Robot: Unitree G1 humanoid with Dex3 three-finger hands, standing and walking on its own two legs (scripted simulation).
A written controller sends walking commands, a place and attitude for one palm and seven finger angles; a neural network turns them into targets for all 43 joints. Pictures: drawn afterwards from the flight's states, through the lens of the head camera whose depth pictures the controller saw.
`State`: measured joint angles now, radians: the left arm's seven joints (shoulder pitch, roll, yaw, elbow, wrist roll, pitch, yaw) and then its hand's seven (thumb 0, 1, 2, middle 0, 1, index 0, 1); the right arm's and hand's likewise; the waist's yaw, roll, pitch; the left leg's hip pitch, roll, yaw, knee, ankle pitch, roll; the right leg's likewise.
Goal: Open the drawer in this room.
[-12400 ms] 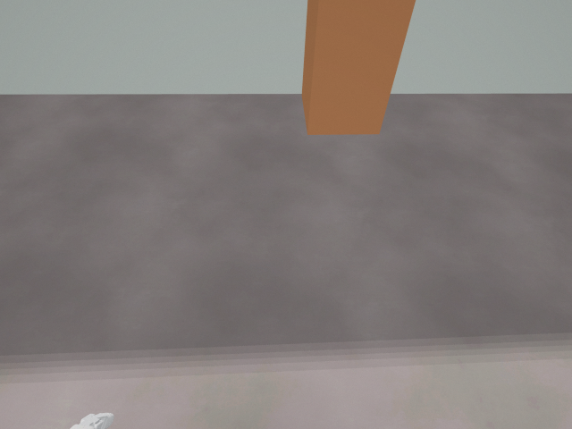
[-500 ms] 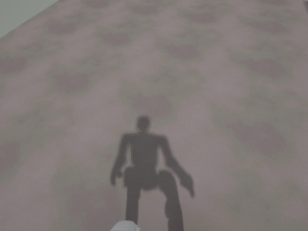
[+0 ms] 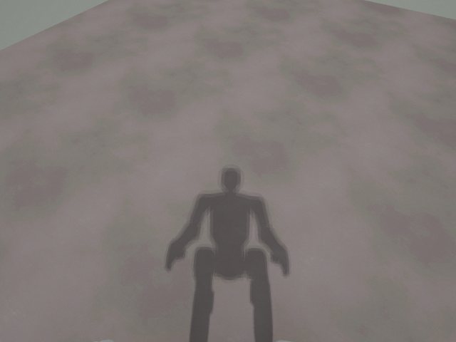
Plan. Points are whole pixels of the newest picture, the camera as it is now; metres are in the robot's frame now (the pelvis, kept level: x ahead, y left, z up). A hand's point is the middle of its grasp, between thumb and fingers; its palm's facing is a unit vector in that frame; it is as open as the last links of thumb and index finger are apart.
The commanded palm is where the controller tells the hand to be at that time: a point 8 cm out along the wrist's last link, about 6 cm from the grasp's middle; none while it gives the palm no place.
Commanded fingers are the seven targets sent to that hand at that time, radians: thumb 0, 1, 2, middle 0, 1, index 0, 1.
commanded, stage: turn or walk to find it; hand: left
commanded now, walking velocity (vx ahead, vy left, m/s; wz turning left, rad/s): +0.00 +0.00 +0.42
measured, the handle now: out of the picture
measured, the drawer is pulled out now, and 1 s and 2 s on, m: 0.00 0.00 0.00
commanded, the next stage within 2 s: none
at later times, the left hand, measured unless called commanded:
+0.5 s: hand out of the picture -0.03 +0.19 -0.18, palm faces +0.28 -0.93 -0.23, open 7.3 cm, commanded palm none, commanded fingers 0.00 0.90 0.90 -0.20 -0.30 -0.20 -0.30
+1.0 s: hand out of the picture -0.03 +0.18 -0.15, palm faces +0.42 -0.86 -0.28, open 7.3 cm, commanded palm none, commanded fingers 0.00 0.90 0.90 -0.20 -0.30 -0.20 -0.30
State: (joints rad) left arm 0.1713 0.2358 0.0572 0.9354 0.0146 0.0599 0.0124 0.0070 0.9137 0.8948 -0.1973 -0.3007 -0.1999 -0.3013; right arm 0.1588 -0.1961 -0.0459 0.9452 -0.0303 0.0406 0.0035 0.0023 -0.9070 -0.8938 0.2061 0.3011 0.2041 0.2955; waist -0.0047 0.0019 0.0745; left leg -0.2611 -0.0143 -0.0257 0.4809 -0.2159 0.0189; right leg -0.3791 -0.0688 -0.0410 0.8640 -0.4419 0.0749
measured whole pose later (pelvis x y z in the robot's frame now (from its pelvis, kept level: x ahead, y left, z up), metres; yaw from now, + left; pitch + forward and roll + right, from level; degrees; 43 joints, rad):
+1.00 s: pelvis -0.03 -0.04 -0.01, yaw +25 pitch -1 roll +1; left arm 0.18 0.18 0.03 0.90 0.02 0.01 0.02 0.00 0.91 0.89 -0.20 -0.30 -0.20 -0.30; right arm 0.19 -0.23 -0.08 0.96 -0.02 0.07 0.01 0.00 -0.91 -0.89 0.20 0.30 0.20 0.30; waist -0.01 0.05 0.07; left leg -0.42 -0.04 -0.07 0.92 -0.46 -0.02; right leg -0.26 -0.06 -0.11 0.58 -0.31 -0.01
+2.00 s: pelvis -0.04 -0.06 +0.00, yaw +51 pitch -1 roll +2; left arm 0.21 0.15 0.03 0.92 0.02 0.01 0.02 0.00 0.91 0.89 -0.20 -0.30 -0.21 -0.30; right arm 0.21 -0.25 -0.09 0.99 -0.03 0.08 0.01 0.00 -0.91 -0.89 0.20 0.30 0.20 0.29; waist -0.02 0.03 0.08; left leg -0.47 0.02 -0.03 1.12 -0.40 -0.06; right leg -0.20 -0.09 -0.18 0.51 -0.29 -0.03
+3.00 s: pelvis -0.06 -0.09 +0.00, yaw +77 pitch -1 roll +1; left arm 0.23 0.18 0.03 0.94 0.03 0.01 0.02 0.00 0.91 0.89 -0.20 -0.30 -0.21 -0.30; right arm 0.19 -0.24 -0.08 1.00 -0.02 0.08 0.01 0.01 -0.91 -0.89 0.20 0.30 0.20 0.29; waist 0.00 0.00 0.10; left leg -0.37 0.04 0.01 0.90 -0.46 -0.06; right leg -0.22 -0.12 -0.23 0.53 -0.29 -0.01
